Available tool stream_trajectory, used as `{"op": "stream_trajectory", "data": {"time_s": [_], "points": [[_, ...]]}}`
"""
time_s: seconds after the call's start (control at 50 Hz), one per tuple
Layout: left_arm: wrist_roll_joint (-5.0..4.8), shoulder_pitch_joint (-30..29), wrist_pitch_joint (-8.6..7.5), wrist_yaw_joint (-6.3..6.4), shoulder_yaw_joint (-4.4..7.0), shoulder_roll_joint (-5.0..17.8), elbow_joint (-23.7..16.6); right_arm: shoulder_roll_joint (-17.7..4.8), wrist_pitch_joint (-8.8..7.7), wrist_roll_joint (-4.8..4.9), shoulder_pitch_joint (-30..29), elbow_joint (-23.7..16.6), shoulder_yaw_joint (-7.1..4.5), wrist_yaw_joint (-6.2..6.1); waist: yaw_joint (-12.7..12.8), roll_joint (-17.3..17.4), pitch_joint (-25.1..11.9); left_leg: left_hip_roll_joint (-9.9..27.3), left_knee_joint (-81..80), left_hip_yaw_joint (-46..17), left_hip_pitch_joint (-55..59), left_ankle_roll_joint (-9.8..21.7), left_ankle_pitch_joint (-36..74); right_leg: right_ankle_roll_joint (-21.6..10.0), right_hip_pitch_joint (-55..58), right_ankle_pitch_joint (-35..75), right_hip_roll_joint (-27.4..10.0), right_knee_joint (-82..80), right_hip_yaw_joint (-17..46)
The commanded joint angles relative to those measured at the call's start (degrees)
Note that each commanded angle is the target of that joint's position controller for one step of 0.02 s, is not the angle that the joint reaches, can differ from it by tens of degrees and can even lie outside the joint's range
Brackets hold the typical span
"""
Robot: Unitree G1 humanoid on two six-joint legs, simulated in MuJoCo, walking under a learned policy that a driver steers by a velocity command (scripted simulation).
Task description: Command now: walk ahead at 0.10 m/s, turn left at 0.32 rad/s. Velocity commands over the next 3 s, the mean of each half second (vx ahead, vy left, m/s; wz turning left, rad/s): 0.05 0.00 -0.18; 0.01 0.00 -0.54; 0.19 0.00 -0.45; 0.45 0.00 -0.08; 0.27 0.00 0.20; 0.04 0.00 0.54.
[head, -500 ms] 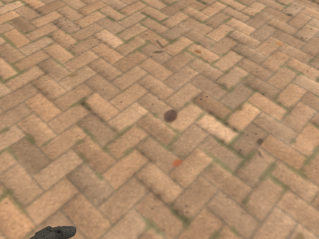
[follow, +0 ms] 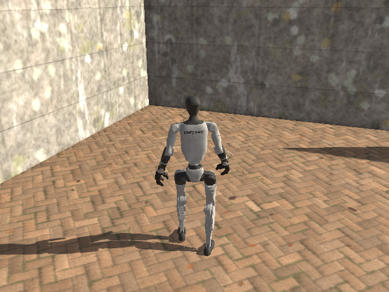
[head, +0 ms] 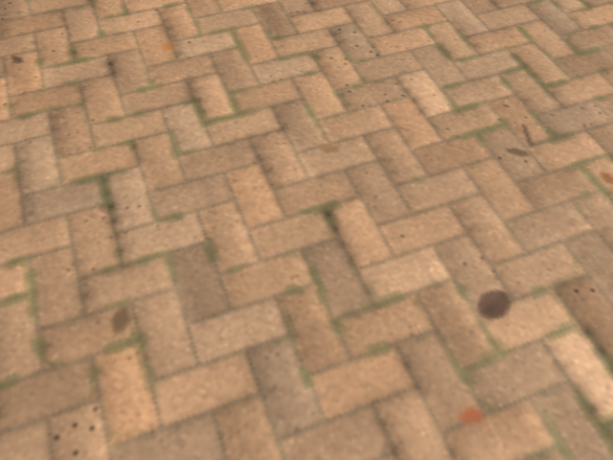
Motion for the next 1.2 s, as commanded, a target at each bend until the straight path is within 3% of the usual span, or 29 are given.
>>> {"op": "stream_trajectory", "data": {"time_s": [0.02, 0.04, 0.06, 0.08, 0.1, 0.16, 0.26, 0.38, 0.42, 0.46, 0.48, 0.5, 0.52, 0.54, 0.56, 0.6, 0.64, 0.72, 0.86, 0.92, 0.96, 0.98, 1.0, 1.02, 1.04, 1.06, 1.08, 1.12, 1.2], "points": [[-0.67, -0.69, 0.24, -0.06, 1.63, 9.13, -2.18, -6.46, -0.79, -0.67, 7.43, -2.13, -2.43, -0.13, -5.50, -3.09, -8.81, -3.76, -10.98, 0.94, 15.45, 3.48, 7.18, -5.63, 0.68, 35.92, -11.36, 10.36, 5.35], [1.25, 2.19, -0.03, -0.62, 0.58, 6.57, -2.31, -12.00, -0.98, -1.24, 11.19, -1.83, -3.75, -1.37, -5.81, 5.72, -13.84, 4.80, -10.85, -9.04, 28.37, 6.74, 34.54, -1.66, -7.62, 21.36, -7.25, 22.12, 2.95], [3.01, 5.28, -0.54, -1.70, -1.60, 1.65, -3.29, -13.37, -0.99, -2.70, 8.98, -3.20, -2.71, -2.39, -2.34, 15.87, -19.42, 20.64, -8.34, -26.42, 40.83, 18.88, 53.97, 2.25, -23.39, -22.93, -0.37, 38.91, 5.91], [1.27, 4.92, 0.04, -2.35, -1.10, 4.07, -1.14, -5.40, -1.32, -2.58, 9.77, -2.44, -0.11, -2.00, -4.37, 7.39, -25.20, 20.79, -10.29, -24.89, 35.56, 19.89, 44.79, 2.57, -20.24, -24.76, -2.52, 40.86, 16.23], [-0.63, 0.93, 0.76, -2.57, -0.65, 5.55, -1.78, -3.83, -1.84, -2.22, 7.09, -1.79, 0.47, -1.49, -4.32, 5.84, -19.33, 17.13, -11.63, -18.97, 32.17, 17.41, 38.30, 2.41, -22.00, -23.62, -3.50, 40.41, 16.54], [0.36, 0.38, 3.05, -0.72, -0.19, 6.26, -0.17, -5.24, -2.42, -2.33, -0.51, -0.35, 0.24, -1.83, -1.17, 4.75, -11.48, 12.12, -16.63, -10.87, 18.30, 11.79, 22.25, 3.48, -17.11, -14.43, -4.00, 34.01, 16.57], [0.20, 0.28, 4.33, 0.53, 0.45, 6.00, -0.84, -7.70, -1.79, -1.92, -2.06, 1.14, -1.01, -4.26, -1.78, 5.10, -9.66, 13.50, -19.83, -7.53, 16.68, 12.86, 9.95, 3.53, -16.91, -9.31, -2.39, 32.68, 13.81], [0.21, -1.09, 4.78, -0.43, 0.61, 4.80, -3.07, -7.36, -0.65, -1.54, -3.20, 2.74, -1.37, -5.38, -2.26, 5.73, -8.35, 15.11, -20.08, -4.71, 18.54, 11.70, 3.61, 1.38, -15.65, -8.29, -2.26, 26.03, 11.32], [0.31, 1.31, 4.81, -1.22, 0.80, 4.81, -2.85, -7.98, -0.20, -0.70, -4.41, 3.03, -1.61, -5.37, -0.66, 5.95, -8.89, 15.00, -17.59, -2.80, 18.60, 10.03, 5.64, -0.08, -11.63, -5.13, -1.24, 19.52, 9.54], [0.95, 6.22, 4.90, -1.93, 1.28, 5.42, -1.41, -7.49, 0.41, 0.83, -4.61, 3.98, -1.74, -5.26, 1.73, 4.21, -8.42, 12.32, -10.89, 1.33, 15.75, 5.13, 2.38, -3.25, -4.79, 4.02, 0.81, 6.49, 8.85], [1.32, 6.66, 4.72, -1.61, 2.23, 9.25, -1.96, -5.34, 0.79, 0.42, -1.58, 4.90, -1.54, -4.94, 0.35, -5.95, -6.35, 7.07, 1.25, 6.81, 8.08, -0.48, -5.78, -7.14, -0.81, 13.56, -5.76, -1.82, 21.01], [1.15, 6.07, 4.47, -0.71, 3.03, 15.03, -3.90, -2.87, 0.68, -1.84, -3.46, 2.43, -0.80, -4.66, -1.62, -20.49, -4.08, -1.92, 16.34, 8.02, -8.82, -5.98, -29.38, -15.30, 4.60, 35.13, -18.42, -1.78, 39.70], [3.97, 7.20, 3.02, -1.42, 2.96, 15.58, -4.85, -3.69, 0.24, -1.46, -9.82, 0.12, -1.06, -4.93, 2.33, -16.07, -7.08, -4.57, 25.78, -1.68, -9.96, -5.38, -32.33, -21.86, -0.68, 29.51, -21.03, -5.60, 44.85], [3.98, 3.77, 1.68, -1.62, 2.87, 14.88, -5.70, -5.78, 0.22, -0.25, -9.78, 0.65, -1.77, -5.07, 0.12, -10.79, -5.69, -3.13, 29.23, -4.62, -10.42, -4.26, -26.34, -19.11, -1.43, 23.31, -17.66, -6.33, 39.65], [2.36, -0.09, 1.13, -1.15, 2.81, 13.57, -6.58, -6.81, 0.25, -0.13, -7.53, 2.06, -2.31, -5.33, -1.92, -8.50, -4.70, -2.17, 28.85, -5.28, -11.09, -3.83, -20.28, -15.18, -1.53, 19.46, -14.52, -5.81, 35.34], [0.48, -2.52, 1.23, -0.29, 1.58, 9.52, -7.72, -7.54, 0.34, -1.10, -5.47, 3.84, -2.80, -5.83, -2.91, -7.75, -5.07, -1.87, 28.70, -5.46, -9.31, -4.56, -14.39, -12.22, -2.12, 20.38, -11.64, -5.07, 31.66], [0.73, 0.14, 1.39, 0.16, 1.21, 8.56, -7.57, -6.41, -0.20, -0.79, -4.82, 4.01, -2.72, -5.69, -2.63, -7.12, -7.04, -2.81, 28.04, -5.62, -8.31, -5.10, -11.16, -12.47, 0.40, 24.07, -10.42, -4.38, 30.67], [0.38, 2.93, 1.82, 0.72, 1.78, 9.95, -7.55, -5.05, -0.98, -0.28, -6.27, 3.58, -2.09, -5.57, -1.20, -8.16, -7.24, -3.23, 17.50, -6.61, -8.93, -6.31, -9.41, -12.61, 5.23, 23.33, -9.60, -3.36, 32.13], [0.47, -0.07, 3.00, 0.23, 2.61, 11.86, -9.77, -6.26, -2.31, 0.20, -5.92, 3.57, -1.79, -4.05, -0.59, -10.51, -6.73, -5.10, 4.36, -6.87, 1.93, -6.98, -11.34, -13.52, -0.60, 22.23, -8.10, -1.37, 37.39], [0.17, -2.28, 3.62, 0.19, 2.45, 11.61, -11.10, -7.04, -3.26, 0.45, -3.19, 4.06, -1.84, -3.21, -1.77, -11.16, -8.12, -5.86, -2.51, -6.88, 7.09, -6.05, -11.09, -12.63, 0.03, 28.72, -7.36, 1.49, 40.76], [-0.53, -4.72, 4.17, 0.64, 2.06, 10.97, -12.39, -7.60, -3.85, 0.42, 1.23, 5.35, -2.11, -2.59, -4.76, -10.56, -8.67, -5.37, -15.48, -5.82, 15.41, -4.60, -0.32, -9.42, -1.95, 25.61, -4.39, 4.53, 40.78], [-0.23, -3.60, 4.25, 0.89, 1.47, 9.06, -12.92, -10.04, -3.81, -0.13, 2.96, 5.76, -2.74, -2.67, -4.41, -7.20, -10.12, 0.33, -17.81, -9.54, 22.88, -2.54, 6.27, -6.59, -6.79, 16.70, -1.63, 8.70, 38.70], [0.89, 0.40, 4.07, 0.65, 0.49, 5.16, -12.74, -13.28, -3.20, -1.06, 2.13, 4.92, -3.08, -3.25, -1.12, 7.12, -11.85, 12.51, -17.01, -20.78, 29.81, 2.38, 21.78, -3.31, -15.04, -6.61, 5.90, 21.53, 29.37], [0.27, 1.69, 3.59, 0.48, 1.54, 8.12, -14.07, -14.08, -2.84, -2.99, 1.99, 4.86, -2.95, -3.01, -0.28, 14.78, -10.27, 20.67, -16.89, -31.70, 28.73, 12.74, 30.05, -0.65, -25.49, -24.18, 10.54, 32.43, 24.19], [0.38, 2.76, 3.35, 0.30, 2.74, 12.50, -13.03, -11.52, -2.92, -2.46, 0.40, 3.67, -2.27, -2.96, -0.41, 9.72, -9.56, 21.19, -17.25, -29.43, 27.24, 15.00, 26.46, 1.09, -27.01, -21.51, 6.08, 41.93, 24.38], [-0.13, 2.35, 3.68, 0.19, 3.52, 13.84, -12.07, -8.63, -2.87, -1.94, -1.91, 2.96, -1.50, -3.11, -0.20, 6.68, -7.87, 16.62, -16.69, -22.39, 25.75, 12.21, 22.05, 2.04, -27.31, -16.89, 4.82, 45.16, 23.47], [-0.20, 2.70, 4.41, 0.38, 3.47, 12.35, -11.23, -7.85, -2.65, -1.36, -3.35, 2.46, -1.16, -3.29, 0.13, 5.42, -6.81, 12.98, -16.69, -17.40, 24.97, 9.67, 16.80, 3.08, -27.74, -13.41, 4.07, 46.10, 22.48], [-0.21, 1.22, 5.11, 0.01, 2.71, 9.63, -12.28, -7.82, -2.17, -0.75, -2.82, 2.76, -0.78, -3.94, -1.19, 6.89, -5.03, 10.69, -17.55, -12.25, 23.59, 9.53, 17.03, 4.79, -28.44, -8.63, 3.40, 46.39, 20.21], [-0.62, -5.04, 4.36, -1.24, 1.37, 7.27, -16.37, -10.00, -1.89, -0.56, 3.47, 3.86, -1.37, -4.94, -6.19, 8.74, -5.54, 12.31, -24.03, -12.36, 28.86, 10.36, -9.39, 4.86, -31.25, -4.54, -0.07, 35.01, 16.19]]}}
Next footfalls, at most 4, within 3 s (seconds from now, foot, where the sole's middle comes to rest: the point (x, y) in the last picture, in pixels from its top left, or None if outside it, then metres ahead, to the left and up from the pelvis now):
0.04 left None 0.15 0.11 -0.77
0.48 right None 0.05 -0.12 -0.77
0.98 left None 0.17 0.08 -0.77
1.42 right None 0.04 -0.17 -0.77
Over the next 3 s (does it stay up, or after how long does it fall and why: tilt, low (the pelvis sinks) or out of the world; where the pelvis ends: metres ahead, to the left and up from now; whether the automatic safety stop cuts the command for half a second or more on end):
stays up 0.50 -0.39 0.01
